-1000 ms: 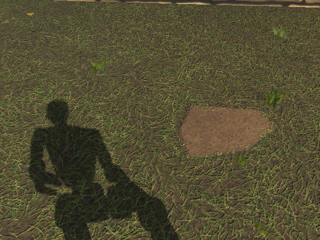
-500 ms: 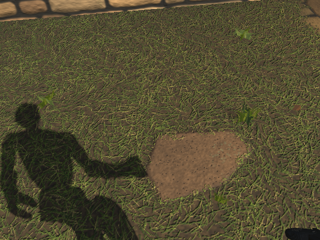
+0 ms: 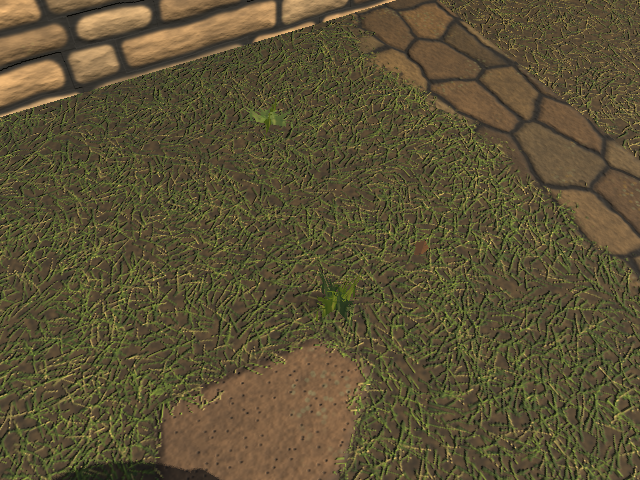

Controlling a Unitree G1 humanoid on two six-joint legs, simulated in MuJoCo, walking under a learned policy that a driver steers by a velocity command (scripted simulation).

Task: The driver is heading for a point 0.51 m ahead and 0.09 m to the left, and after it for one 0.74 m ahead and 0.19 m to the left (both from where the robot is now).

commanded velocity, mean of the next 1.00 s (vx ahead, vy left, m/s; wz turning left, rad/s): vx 0.39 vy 0.00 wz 0.27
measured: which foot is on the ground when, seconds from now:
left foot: down 0.00-0.18, up 0.20-0.68, down 0.70-1.00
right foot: up 0.00-0.14, down 0.16-0.70, up 0.72-1.00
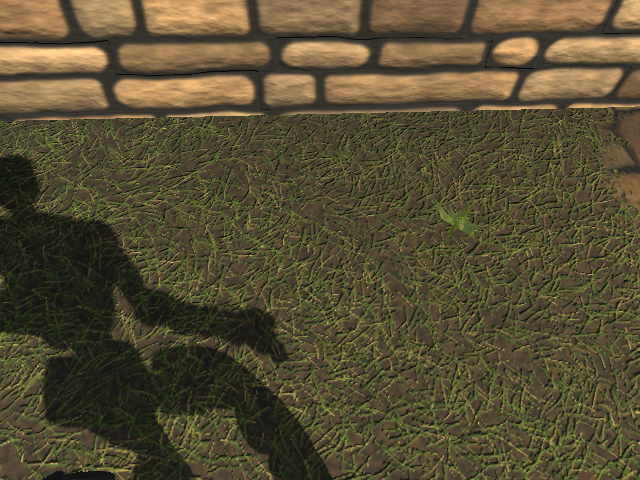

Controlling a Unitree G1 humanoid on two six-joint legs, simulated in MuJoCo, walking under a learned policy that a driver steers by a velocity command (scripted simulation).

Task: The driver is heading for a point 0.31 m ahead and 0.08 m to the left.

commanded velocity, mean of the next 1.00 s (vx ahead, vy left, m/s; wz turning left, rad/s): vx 0.02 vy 0.00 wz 0.58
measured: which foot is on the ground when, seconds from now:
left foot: down 0.00-0.18, up 0.20-0.56, down 0.58-1.00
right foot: up 0.00-0.16, down 0.18-0.58, up 0.60-1.00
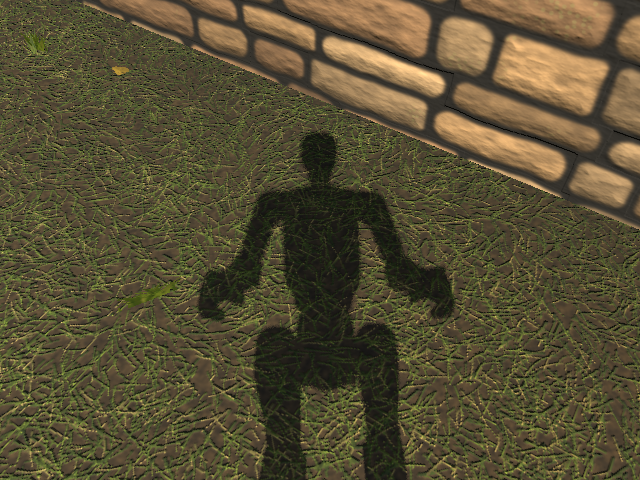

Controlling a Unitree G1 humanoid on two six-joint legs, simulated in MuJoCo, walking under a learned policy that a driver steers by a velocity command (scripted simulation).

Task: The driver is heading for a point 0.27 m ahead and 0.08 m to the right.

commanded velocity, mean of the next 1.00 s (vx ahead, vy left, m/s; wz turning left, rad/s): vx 0.04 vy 0.00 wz -0.03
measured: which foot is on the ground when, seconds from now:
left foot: down 0.00-0.04, up 0.06-0.32, down 0.34-0.96, up 0.98-1.00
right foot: up 0.00-0.02, down 0.04-1.00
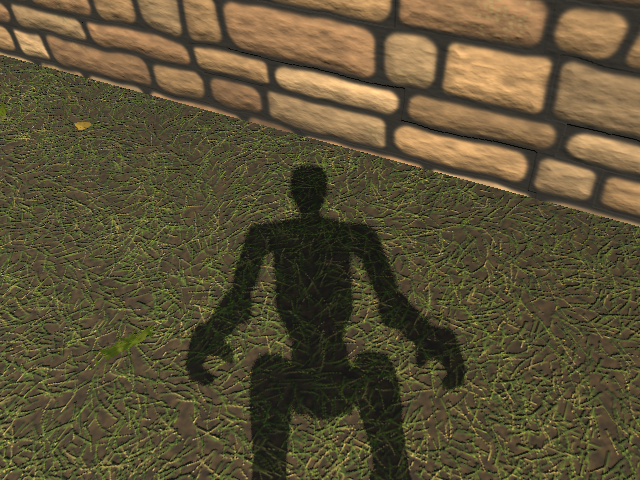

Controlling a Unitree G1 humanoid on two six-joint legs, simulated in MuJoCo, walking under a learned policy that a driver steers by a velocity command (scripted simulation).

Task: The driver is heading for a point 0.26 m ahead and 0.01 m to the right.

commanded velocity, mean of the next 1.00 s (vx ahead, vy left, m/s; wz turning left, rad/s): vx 0.10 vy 0.00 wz -0.14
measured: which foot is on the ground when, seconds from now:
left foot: up 0.00-0.40, down 0.42-1.00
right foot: down 0.00-0.42, up 0.44-0.66, down 0.68-1.00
